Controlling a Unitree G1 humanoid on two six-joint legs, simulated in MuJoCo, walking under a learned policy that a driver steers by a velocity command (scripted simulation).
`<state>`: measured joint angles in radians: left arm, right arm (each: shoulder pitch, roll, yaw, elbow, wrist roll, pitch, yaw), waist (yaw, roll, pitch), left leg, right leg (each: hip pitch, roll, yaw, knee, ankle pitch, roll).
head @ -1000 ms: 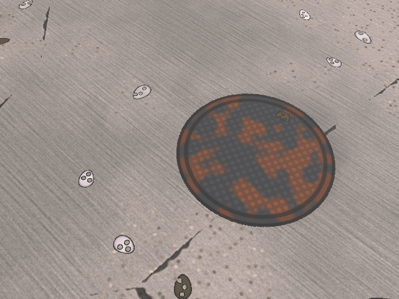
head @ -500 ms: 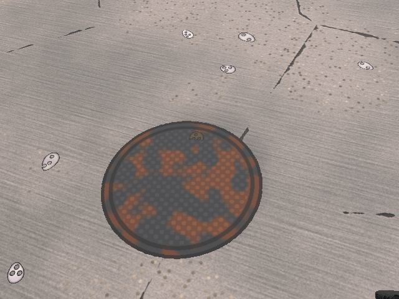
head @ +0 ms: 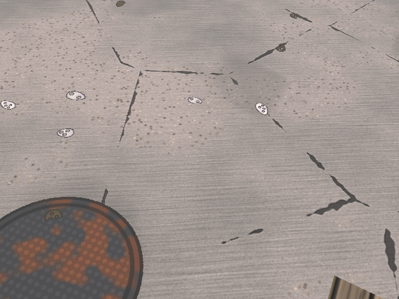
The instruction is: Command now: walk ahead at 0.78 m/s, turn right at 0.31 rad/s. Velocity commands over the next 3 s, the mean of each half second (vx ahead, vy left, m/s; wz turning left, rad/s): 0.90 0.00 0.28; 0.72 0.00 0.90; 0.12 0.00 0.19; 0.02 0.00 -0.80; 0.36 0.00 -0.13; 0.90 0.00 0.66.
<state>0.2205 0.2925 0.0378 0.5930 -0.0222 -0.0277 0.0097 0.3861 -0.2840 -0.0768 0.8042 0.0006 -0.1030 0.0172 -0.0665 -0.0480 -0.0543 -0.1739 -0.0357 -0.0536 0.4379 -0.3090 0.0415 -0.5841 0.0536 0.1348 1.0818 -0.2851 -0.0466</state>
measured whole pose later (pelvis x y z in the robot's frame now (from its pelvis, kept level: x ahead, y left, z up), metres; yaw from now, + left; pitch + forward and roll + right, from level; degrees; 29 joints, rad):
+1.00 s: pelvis +0.68 +0.09 +0.00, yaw +41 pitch +0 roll -2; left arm -0.03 0.32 0.03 0.59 0.02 -0.09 0.01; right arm 0.30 -0.31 -0.06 0.65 0.02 -0.02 0.00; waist -0.07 -0.02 0.15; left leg -0.27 -0.18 -0.12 0.47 -0.17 0.15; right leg -0.66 -0.05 0.18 1.02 -0.29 0.08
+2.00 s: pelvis +0.86 +0.18 -0.02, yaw +17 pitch +2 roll +0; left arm 0.10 0.32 0.08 0.55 -0.03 0.09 -0.03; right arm 0.15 -0.32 -0.09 0.69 0.02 0.00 0.00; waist -0.03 0.00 0.08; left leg -0.22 0.14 0.24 0.64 -0.40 -0.03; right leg -0.35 -0.03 -0.06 0.59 -0.28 0.00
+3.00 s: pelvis +1.28 +0.47 -0.03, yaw +38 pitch +4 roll -3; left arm -0.09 0.27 0.03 0.56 -0.03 -0.14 -0.06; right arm 0.53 -0.27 -0.03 0.81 0.00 -0.06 -0.03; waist -0.09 -0.01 0.03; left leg 0.24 -0.03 -0.21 0.26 -0.50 0.11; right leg -0.63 0.06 -0.05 0.46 0.09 -0.03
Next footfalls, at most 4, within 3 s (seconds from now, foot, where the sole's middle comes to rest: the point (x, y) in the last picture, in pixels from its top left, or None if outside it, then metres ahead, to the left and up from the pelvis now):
0.32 right None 0.37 -0.21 -0.78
0.76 left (142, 252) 0.72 0.14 -0.78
1.20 right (129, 189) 1.00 0.21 -0.78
1.52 left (101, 234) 0.80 0.30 -0.78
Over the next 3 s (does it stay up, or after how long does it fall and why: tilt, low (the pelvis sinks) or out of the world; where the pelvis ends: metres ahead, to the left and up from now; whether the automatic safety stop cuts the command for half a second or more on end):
stays up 1.28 0.47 -0.03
